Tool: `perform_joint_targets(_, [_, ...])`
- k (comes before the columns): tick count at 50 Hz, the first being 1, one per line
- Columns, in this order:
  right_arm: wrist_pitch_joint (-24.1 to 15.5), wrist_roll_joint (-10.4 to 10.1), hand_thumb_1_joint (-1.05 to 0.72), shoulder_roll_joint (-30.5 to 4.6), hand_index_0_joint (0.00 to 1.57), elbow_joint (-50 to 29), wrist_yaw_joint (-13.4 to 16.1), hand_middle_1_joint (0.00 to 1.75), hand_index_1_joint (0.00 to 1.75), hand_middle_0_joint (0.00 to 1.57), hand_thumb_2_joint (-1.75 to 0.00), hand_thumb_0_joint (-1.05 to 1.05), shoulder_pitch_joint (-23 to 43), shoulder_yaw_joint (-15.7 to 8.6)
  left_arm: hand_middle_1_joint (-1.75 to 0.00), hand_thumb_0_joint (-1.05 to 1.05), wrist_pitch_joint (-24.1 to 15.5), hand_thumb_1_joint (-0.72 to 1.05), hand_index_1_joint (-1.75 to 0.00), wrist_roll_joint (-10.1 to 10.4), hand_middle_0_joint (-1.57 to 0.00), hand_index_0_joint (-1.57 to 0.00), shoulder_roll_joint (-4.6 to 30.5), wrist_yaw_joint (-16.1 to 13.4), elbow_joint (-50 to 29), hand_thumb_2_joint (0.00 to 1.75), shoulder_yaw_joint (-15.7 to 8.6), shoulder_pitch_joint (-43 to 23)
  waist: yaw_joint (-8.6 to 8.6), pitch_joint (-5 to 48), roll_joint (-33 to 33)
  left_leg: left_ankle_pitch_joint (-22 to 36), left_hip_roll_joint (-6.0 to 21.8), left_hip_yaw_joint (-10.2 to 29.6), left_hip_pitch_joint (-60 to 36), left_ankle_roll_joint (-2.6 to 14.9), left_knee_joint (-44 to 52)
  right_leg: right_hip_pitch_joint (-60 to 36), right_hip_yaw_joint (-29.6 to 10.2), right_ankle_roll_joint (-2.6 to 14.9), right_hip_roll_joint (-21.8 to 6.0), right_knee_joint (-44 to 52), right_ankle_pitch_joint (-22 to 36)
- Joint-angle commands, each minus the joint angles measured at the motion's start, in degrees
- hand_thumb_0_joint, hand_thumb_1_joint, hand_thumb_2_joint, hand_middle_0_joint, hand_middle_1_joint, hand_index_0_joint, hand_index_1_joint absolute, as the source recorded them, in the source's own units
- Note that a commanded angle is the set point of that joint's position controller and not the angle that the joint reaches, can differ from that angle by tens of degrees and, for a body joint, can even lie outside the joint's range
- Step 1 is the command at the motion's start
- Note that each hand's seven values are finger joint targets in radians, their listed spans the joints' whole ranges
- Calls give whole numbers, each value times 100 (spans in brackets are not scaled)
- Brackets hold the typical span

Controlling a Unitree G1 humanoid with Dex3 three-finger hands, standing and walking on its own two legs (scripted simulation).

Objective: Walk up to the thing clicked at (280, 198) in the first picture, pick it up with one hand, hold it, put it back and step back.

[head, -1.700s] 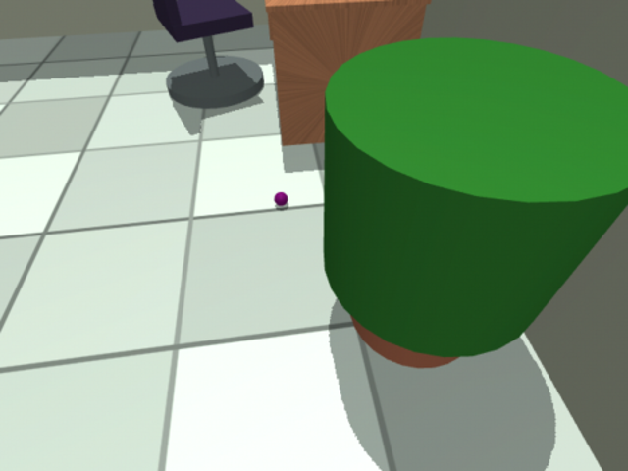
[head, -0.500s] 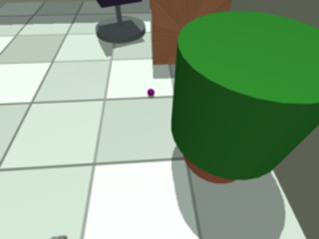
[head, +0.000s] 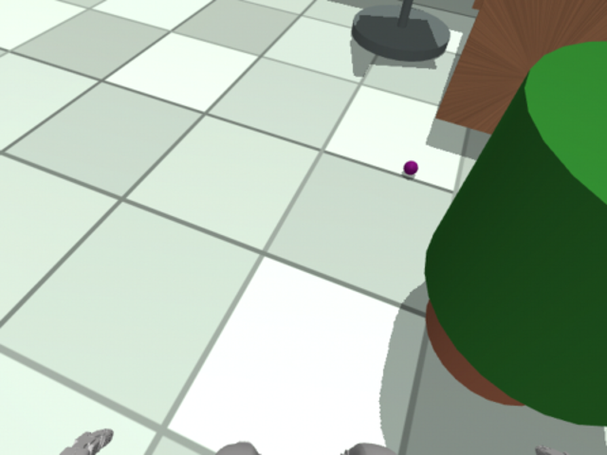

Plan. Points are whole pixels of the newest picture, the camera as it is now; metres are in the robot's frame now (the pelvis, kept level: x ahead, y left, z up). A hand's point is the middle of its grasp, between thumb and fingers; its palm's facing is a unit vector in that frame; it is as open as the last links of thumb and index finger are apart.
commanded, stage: walk up
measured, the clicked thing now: (410, 167) +1.37 -0.51 -0.71
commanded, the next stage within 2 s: stand in 1.64 s
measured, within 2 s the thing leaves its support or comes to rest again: neither
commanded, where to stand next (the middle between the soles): +0.06 -0.02 m, yaw +32 degrees
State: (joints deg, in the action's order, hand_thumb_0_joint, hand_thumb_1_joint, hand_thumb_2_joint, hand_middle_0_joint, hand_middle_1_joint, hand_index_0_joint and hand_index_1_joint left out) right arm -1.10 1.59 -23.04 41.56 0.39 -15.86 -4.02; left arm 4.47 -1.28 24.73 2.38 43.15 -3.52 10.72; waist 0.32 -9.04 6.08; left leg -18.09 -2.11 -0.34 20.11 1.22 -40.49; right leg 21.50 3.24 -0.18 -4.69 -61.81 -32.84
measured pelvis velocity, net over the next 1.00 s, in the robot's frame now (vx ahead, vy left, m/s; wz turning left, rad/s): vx -0.02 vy -0.03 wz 0.55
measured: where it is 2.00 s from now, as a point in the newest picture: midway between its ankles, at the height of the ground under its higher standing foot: outside the picture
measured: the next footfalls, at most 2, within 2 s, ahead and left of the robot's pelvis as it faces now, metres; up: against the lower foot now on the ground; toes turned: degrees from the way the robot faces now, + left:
right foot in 0.22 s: +0.08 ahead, -0.17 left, +0.00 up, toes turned +8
left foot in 0.54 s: -0.02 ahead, +0.09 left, +0.00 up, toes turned +30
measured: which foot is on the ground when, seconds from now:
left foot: down 0.00-0.22, up 0.24-0.52, down 0.54-1.00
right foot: up 0.00-0.20, down 0.22-0.54, up 0.56-0.76, down 0.78-1.00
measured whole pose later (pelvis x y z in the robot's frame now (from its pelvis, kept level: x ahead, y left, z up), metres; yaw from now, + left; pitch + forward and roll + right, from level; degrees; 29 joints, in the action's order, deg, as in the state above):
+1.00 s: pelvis -0.02 -0.03 +0.00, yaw +32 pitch -2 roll +1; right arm -2.4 0.6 -23.8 48.3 0.6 -12.8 -2.6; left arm -0.2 -1.3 22.2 1.2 48.5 -1.1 13.8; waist 1.6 -6.2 1.4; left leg -20.4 -3.1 0.0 18.8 2.0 -41.1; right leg 20.7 4.0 -0.9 -7.8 -45.9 -22.5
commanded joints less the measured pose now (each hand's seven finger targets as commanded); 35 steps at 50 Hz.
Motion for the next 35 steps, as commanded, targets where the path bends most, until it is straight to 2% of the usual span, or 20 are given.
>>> perform_joint_targets(1, [-128,-60,-90,-1622,20,-632,264,30,30,20,-90,0,-75,-476,-30,0,-232,90,-30,58,-20,-20,1071,-42,-521,90,-369,318,29,999,-1553,1374,1401,2079,-681,1194,1414,736,-603,121,-115,9,368])
perform_joint_targets(6, [-48,68,-90,-1614,20,-791,139,30,30,20,-90,0,-165,-451,-30,0,-343,90,-30,78,-20,-20,856,-81,-493,90,-396,501,-15,993,-1695,2093,1159,2157,134,1171,1089,-83,-193,138,325,1002,350])
perform_joint_targets(8, [39,71,-90,-1586,20,-905,95,30,30,20,-90,0,54,-446,-30,0,-433,90,-30,86,-20,-20,789,-143,-428,90,-401,742,109,1174,-1711,2263,880,2087,401,992,717,-678,-65,197,527,1787,714])
perform_joint_targets(9, [95,30,-90,-1510,20,-967,85,30,30,20,-90,0,265,-419,-30,0,-491,90,-30,79,-20,-20,735,-188,-347,90,-411,1068,341,1290,-1680,2283,735,1984,491,835,311,-1043,4,253,582,2615,1291])
perform_joint_targets(10, [138,0,-90,-1256,20,-1085,87,30,30,20,-90,0,394,-347,-30,0,-556,90,-30,2,-20,-20,1036,-249,-314,90,-489,1279,502,1290,-1014,1619,314,1717,820,552,-384,-1284,-513,395,226,3414,1208])
perform_joint_targets(11, [146,-59,-90,-870,20,-1207,95,30,30,20,-90,0,435,-245,-30,0,-618,90,-30,-140,-20,-20,1728,-288,-383,90,-638,1284,567,1001,568,-13,-555,965,1973,127,-1716,-1530,-2509,851,-1279,4133,1205])
perform_joint_targets(12, [199,30,-90,-1032,20,-1088,170,30,30,20,-90,0,146,-331,-30,0,-602,90,-30,-128,-20,-20,2179,-278,-552,90,-699,481,206,929,1102,-1870,-257,800,2059,-39,-2912,-781,-4161,1862,-2860,4778,1315])
perform_joint_targets(13, [229,54,-90,-1427,20,-904,171,30,30,20,-90,0,71,-429,-30,0,-620,90,-30,-65,-20,-20,2027,-285,-690,90,-659,33,37,556,409,-1692,-21,1165,1807,-113,-3492,-186,-4225,2044,-2911,4907,1179])
perform_joint_targets(15, [205,-37,-90,-1452,20,-593,-4,30,30,20,-90,0,-71,-491,-30,0,-694,90,-30,-54,-20,-20,1506,-338,-525,90,-515,35,-87,244,-301,-769,199,938,1560,-165,-3286,-201,-1981,1505,-1755,4186,1453])
perform_joint_targets(18, [175,-46,-90,-1210,20,-461,-221,30,30,20,-90,0,-92,-407,-30,0,-723,90,-30,-155,-20,-20,1545,-301,-370,90,-569,373,150,427,548,-634,249,361,1428,-182,-2029,-835,-946,1151,-1175,3898,1410])
perform_joint_targets(22, [94,-82,-90,-1111,20,-406,-238,30,30,20,-90,0,254,-363,-30,0,-699,90,-30,-152,-20,-20,1687,-217,-456,90,-584,530,345,758,813,-982,119,-84,553,-179,-575,-925,-594,1183,-1331,3523,1814])
perform_joint_targets(24, [13,-111,-90,-1002,20,-217,-167,30,30,20,-90,0,-44,-339,-30,0,-605,90,-30,-67,-20,-20,1641,-175,-493,90,-528,472,151,994,792,-358,-82,-381,-149,-126,477,-865,-350,1039,-1306,2914,2604])
perform_joint_targets(25, [-44,-86,-90,-1065,20,-35,-115,30,30,20,-90,0,-323,-363,-30,0,-550,90,-30,-23,-20,-20,1481,-166,-481,90,-457,547,65,1152,398,66,-244,-429,-846,-92,922,-495,-84,849,-1176,2295,2415])
perform_joint_targets(26, [-117,-44,-90,-1266,20,76,-42,30,30,20,-90,0,-621,-427,-30,0,-502,90,-30,-4,-20,-20,1145,-170,-471,90,-343,740,-97,1374,-380,-20,-84,117,-1459,73,1386,-117,176,580,-995,1173,1952])
perform_joint_targets(27, [-164,36,-90,-1824,20,-10,22,30,30,20,-90,0,-629,-546,-30,0,-467,90,-30,58,-20,-20,725,-163,-573,90,-212,790,-87,1187,-1793,-177,1178,2470,-1803,597,1905,1232,328,155,-329,139,459])
perform_joint_targets(28, [-169,-2,-90,-2401,20,-163,31,30,30,20,-90,0,-433,-607,-30,0,-444,90,-30,57,-20,-20,999,-250,-640,90,-284,529,-193,1103,-1938,-253,2244,4140,-1094,1522,2115,1586,-218,65,-46,64,-535])
perform_joint_targets(29, [-168,-78,-90,-2261,20,-78,67,30,30,20,-90,0,-302,-600,-30,0,-478,90,-30,51,-20,-20,1302,-290,-545,90,-330,181,-208,746,-1413,47,2223,3989,-572,1743,2027,1281,-586,107,-224,-80,-423])
perform_joint_targets(31, [-192,-69,-90,-1655,20,-103,149,30,30,20,-90,0,59,-336,-30,0,-514,90,-30,115,-20,-20,1155,-268,-288,90,-325,605,83,753,-1176,1560,1514,2494,-736,1331,1208,1115,-617,150,-291,312,36])
perform_joint_targets(34, [-199,-88,-90,-1582,20,-74,135,30,30,20,-90,0,139,-267,-30,0,-547,90,-30,97,-20,-20,1063,-239,-49,90,-351,872,113,928,-1651,2579,1278,2070,-128,1151,903,97,-250,184,-33,1051,407])
perform_joint_targets(35, [-178,-78,-90,-1555,20,-109,140,30,30,20,-90,0,185,-243,-30,0,-541,90,-30,80,-20,-20,1038,-237,-44,90,-362,840,122,907,-1645,2449,1252,2098,73,1135,858,-119,-179,182,67,1185,418])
